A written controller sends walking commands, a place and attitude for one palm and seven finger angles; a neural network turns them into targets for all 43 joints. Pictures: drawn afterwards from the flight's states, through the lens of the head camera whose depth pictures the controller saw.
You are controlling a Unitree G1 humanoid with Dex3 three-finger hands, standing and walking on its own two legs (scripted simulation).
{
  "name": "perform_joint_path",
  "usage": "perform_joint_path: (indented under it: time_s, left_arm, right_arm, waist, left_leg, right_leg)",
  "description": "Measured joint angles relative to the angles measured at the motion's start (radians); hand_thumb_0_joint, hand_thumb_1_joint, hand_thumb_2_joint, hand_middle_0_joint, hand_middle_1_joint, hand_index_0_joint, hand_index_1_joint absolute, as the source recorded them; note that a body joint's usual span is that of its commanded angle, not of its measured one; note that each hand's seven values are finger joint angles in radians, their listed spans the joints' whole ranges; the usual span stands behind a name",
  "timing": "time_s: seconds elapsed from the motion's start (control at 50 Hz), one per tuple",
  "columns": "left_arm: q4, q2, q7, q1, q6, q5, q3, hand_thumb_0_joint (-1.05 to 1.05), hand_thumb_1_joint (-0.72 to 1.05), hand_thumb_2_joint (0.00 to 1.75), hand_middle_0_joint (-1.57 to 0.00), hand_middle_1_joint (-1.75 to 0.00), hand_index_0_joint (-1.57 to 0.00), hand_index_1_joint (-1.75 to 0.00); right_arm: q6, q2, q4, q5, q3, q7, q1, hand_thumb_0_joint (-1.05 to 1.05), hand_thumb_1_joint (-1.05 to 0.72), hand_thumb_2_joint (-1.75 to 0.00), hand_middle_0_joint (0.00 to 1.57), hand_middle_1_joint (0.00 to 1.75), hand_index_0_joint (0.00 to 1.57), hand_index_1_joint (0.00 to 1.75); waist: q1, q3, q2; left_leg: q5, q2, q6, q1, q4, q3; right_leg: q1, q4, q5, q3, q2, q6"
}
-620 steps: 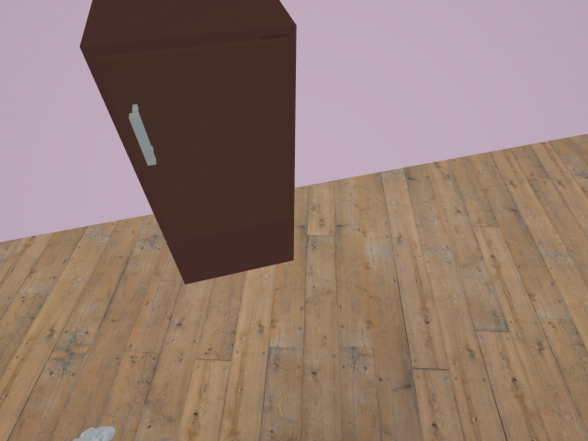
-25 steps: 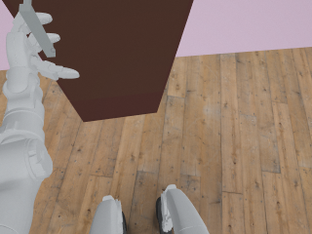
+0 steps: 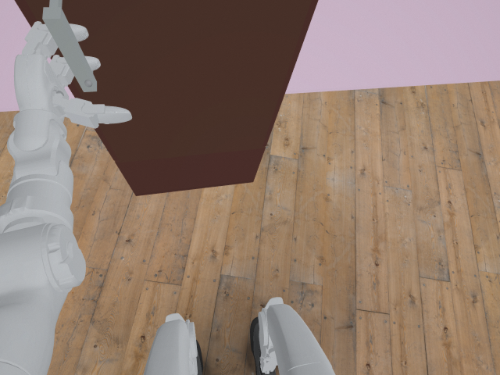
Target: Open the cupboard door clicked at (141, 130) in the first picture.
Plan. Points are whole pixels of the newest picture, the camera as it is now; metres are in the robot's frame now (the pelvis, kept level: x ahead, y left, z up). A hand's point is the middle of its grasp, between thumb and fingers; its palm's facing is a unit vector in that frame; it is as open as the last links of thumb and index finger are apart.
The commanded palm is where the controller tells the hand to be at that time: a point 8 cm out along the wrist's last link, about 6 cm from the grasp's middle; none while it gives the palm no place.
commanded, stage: close the thumb around the handle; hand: left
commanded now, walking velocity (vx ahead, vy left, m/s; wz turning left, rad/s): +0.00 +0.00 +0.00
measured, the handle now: (74, 44) +0.60 +0.21 +0.07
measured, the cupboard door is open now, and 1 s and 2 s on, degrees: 0 7 42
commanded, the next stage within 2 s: pull the door open along its arc in 0.54 s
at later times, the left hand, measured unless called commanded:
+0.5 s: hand (94, 77) +0.55 +0.18 +0.06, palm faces +0.07 -1.00 -0.01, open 5.5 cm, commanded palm +0.53 +0.21 +0.06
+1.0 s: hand (100, 102) +0.51 +0.17 +0.06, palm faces +0.05 -1.00 -0.01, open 5.6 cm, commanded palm +0.45 +0.20 +0.06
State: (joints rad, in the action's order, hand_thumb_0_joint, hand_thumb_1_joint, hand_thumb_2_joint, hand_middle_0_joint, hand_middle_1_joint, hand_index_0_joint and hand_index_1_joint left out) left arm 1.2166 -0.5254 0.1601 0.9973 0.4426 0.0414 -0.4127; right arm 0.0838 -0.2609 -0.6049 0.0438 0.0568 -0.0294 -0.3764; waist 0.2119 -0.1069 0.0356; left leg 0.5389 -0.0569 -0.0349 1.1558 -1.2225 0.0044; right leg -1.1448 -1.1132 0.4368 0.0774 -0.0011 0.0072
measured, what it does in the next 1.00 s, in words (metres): stands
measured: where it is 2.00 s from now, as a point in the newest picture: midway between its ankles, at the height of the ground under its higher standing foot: outside the picture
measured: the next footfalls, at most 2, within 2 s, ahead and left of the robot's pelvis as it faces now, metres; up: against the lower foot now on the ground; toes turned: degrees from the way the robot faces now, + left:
none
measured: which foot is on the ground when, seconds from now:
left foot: down 0.00-1.00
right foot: down 0.00-1.00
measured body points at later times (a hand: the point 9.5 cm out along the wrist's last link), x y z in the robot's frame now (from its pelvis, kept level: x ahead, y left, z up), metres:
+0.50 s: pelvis +0.00 +0.00 +0.00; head +0.18 +0.03 +0.41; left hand +0.54 +0.23 +0.06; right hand -0.01 -0.26 -0.11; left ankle +0.01 +0.09 -0.64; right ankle +0.04 -0.13 -0.64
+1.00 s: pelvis +0.01 +0.00 +0.01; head +0.16 +0.01 +0.44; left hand +0.50 +0.22 +0.06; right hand +0.02 -0.26 -0.10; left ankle +0.01 +0.09 -0.64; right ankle +0.04 -0.13 -0.64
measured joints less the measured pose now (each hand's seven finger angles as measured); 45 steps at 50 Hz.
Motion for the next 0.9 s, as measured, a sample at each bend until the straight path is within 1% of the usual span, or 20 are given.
perform_joint_path:
  time_s: [0.14, 0.38, 0.48, 0.62, 0.74, 0.82, 0.9]
  left_arm:
    - [0.004, 0.001, -0.003, 0.007, 0.004, -0.002, 0.0, -0.01, -0.11, 0.47, -0.32, -1.24, -0.33, -1.24]
    - [0.011, -0.015, -0.011, 0.041, -0.012, -0.008, 0.004, 0.0, 0.53, 0.74, -0.38, -1.31, -0.38, -1.31]
    - [0.001, -0.001, -0.016, 0.032, -0.013, -0.002, 0.008, 0.0, 0.74, 0.83, -0.39, -1.33, -0.39, -1.33]
    - [0.01, -0.001, -0.026, 0.036, -0.008, -0.009, 0.001, 0.0, 0.75, 0.84, -0.38, -1.35, -0.38, -1.34]
    - [0.002, -0.006, -0.02, 0.03, -0.013, -0.009, -0.003, 0.0, 0.75, 0.84, -0.38, -1.35, -0.38, -1.35]
    - [-0.036, 0.009, -0.015, -0.012, -0.014, 0.009, -0.003, 0.01, 0.76, 0.82, -0.37, -1.35, -0.37, -1.35]
    - [-0.107, 0.048, -0.01, -0.09, -0.01, 0.035, 0.007, 0.01, 0.76, 0.8, -0.37, -1.35, -0.37, -1.35]
  right_arm:
    - [-0.001, 0.0, 0.0, 0.003, 0.0, -0.001, 0.002, 0.0, -0.91, -0.9, 0.2, 0.3, 0.2, 0.3]
    - [-0.001, 0.003, -0.003, 0.006, 0.004, 0.001, -0.003, 0.0, -0.91, -0.9, 0.2, 0.3, 0.2, 0.3]
    - [0.003, 0.004, -0.006, 0.006, 0.001, -0.003, -0.009, 0.0, -0.91, -0.9, 0.2, 0.3, 0.2, 0.3]
    - [0.001, 0.003, -0.004, 0.006, 0.003, -0.002, -0.012, 0.0, -0.91, -0.9, 0.2, 0.3, 0.2, 0.3]
    - [0.001, 0.001, 0.0, 0.005, 0.002, -0.001, -0.007, 0.0, -0.91, -0.9, 0.2, 0.3, 0.2, 0.3]
    - [0.005, 0.001, 0.008, 0.0, -0.004, -0.004, -0.008, 0.0, -0.91, -0.9, 0.2, 0.3, 0.2, 0.3]
    - [0.012, 0.004, 0.018, -0.01, -0.011, -0.008, -0.011, 0.01, -0.91, -0.9, 0.2, 0.3, 0.2, 0.3]
  waist:
    - [0.001, -0.002, 0.001]
    - [0.006, 0.002, 0.006]
    - [0.002, 0.001, 0.007]
    - [0.004, 0.003, 0.006]
    - [0.005, 0.002, 0.005]
    - [-0.003, 0.001, 0.003]
    - [-0.02, -0.003, 0.001]
  left_leg:
    - [0.003, 0.001, -0.001, 0.009, -0.007, 0.001]
    - [0.005, 0.002, 0.0, 0.029, -0.015, -0.003]
    - [0.005, 0.001, 0.001, 0.023, -0.009, -0.001]
    - [0.003, 0.001, 0.004, 0.019, -0.006, -0.004]
    - [0.003, -0.001, 0.006, 0.02, -0.006, -0.004]
    - [0.003, -0.004, 0.007, 0.003, 0.005, 0.004]
    - [0.002, -0.006, 0.006, -0.032, 0.028, 0.015]
  right_leg:
    - [-0.009, -0.007, 0.003, -0.002, 0.001, 0.001]
    - [-0.028, -0.015, 0.005, 0.001, 0.002, 0.001]
    - [-0.024, -0.01, 0.005, -0.001, 0.0, 0.0]
    - [-0.02, -0.009, 0.006, 0.002, 0.0, -0.003]
    - [-0.022, -0.011, 0.006, 0.001, -0.003, -0.006]
    - [-0.011, -0.003, 0.004, -0.006, -0.006, -0.006]
    - [0.017, 0.014, 0.002, -0.017, -0.009, -0.004]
